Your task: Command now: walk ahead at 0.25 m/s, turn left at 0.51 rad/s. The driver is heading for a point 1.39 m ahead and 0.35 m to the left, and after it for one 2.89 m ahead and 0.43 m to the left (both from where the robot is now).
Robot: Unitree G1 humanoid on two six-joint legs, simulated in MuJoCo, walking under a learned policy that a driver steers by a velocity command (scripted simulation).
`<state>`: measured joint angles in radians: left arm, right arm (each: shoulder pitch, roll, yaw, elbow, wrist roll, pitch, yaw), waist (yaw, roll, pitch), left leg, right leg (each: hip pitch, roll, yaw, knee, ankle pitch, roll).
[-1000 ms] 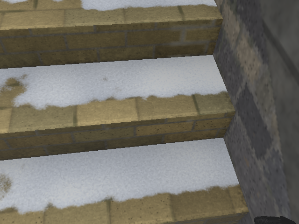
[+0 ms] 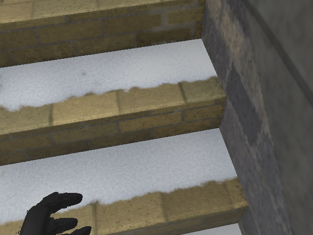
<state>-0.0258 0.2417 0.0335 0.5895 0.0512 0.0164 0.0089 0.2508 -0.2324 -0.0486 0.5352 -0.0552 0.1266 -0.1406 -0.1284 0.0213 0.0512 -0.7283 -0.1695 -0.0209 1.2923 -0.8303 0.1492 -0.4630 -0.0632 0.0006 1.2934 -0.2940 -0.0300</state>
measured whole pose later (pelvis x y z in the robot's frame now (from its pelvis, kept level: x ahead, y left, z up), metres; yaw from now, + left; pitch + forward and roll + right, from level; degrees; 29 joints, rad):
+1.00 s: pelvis -0.15 +0.05 -0.07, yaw +32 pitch +3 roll -2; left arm 0.21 0.22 0.05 0.60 0.05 0.06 0.02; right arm 0.36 -0.24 -0.04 0.66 -0.03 0.00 -0.02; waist -0.01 0.00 -0.05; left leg -0.35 -0.12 -0.13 0.59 -0.28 0.09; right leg -0.82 0.04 -0.07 1.87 -0.32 -0.01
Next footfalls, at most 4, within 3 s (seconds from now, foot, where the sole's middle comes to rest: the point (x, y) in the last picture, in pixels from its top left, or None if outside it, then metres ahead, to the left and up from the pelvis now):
0.42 right None -0.07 -0.20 -0.83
0.76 left None -0.14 0.14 -0.83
1.48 right None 0.17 0.11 -0.65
1.98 left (35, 203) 0.50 0.38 -0.47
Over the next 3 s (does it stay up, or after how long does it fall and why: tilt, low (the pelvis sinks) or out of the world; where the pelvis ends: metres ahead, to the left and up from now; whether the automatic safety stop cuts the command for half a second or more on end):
stays up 0.90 0.14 0.50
